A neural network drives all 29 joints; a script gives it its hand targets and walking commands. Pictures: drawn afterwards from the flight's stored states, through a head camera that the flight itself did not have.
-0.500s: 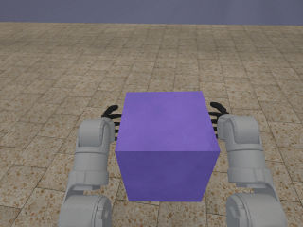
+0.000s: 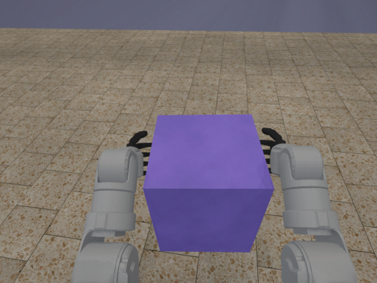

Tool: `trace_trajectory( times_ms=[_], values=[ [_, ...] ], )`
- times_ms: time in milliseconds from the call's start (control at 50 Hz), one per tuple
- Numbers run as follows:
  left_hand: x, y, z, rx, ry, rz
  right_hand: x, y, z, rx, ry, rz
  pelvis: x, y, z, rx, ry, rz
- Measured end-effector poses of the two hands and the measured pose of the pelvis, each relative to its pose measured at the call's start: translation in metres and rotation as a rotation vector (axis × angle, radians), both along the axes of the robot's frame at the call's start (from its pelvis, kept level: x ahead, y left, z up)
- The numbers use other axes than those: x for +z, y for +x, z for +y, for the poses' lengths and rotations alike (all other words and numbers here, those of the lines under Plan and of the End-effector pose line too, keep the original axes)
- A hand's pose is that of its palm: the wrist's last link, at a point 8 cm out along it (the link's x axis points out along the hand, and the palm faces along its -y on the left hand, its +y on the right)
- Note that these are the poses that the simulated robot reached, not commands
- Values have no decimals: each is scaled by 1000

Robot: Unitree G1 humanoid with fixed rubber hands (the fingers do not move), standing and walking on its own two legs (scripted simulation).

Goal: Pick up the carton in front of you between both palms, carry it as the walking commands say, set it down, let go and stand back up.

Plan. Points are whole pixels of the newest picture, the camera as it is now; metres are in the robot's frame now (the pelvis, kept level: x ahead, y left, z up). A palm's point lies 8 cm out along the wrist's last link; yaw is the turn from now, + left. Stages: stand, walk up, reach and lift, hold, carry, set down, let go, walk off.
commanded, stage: carry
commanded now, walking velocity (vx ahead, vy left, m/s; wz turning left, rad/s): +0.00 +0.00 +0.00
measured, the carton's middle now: (204, 184) +0.33 +0.00 +0.05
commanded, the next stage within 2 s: none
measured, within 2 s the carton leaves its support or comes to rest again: neither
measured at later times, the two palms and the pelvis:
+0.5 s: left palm (123, 120) +0.43 +0.19 +0.17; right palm (253, 113) +0.45 -0.11 +0.17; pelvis +0.09 +0.02 +0.00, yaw +1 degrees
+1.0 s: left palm (161, 92) +0.71 +0.15 +0.07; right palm (246, 89) +0.73 -0.15 +0.06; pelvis +0.36 +0.00 -0.03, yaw +1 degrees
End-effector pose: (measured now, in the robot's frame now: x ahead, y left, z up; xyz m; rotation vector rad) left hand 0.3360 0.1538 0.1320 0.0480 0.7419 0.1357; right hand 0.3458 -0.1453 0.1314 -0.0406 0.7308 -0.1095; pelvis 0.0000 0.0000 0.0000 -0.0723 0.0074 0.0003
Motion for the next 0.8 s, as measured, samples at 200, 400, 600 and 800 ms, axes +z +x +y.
trace_trajectory(
  times_ms=[200,400,600,800],
  values=[
    [-5,-4,-4,0,-4,8,-5,-5,-4,2,-6,8,-5,-1,-4,2,10,6],
    [9,24,26,68,-7,23,18,53,28,62,8,24,26,43,2,20,43,19],
    [9,142,29,2,-20,-34,1,132,28,-18,4,-34,-13,124,31,25,66,69],
    [-44,250,3,-27,-64,61,-43,226,3,-75,-10,60,-17,226,24,13,82,78]
  ],
)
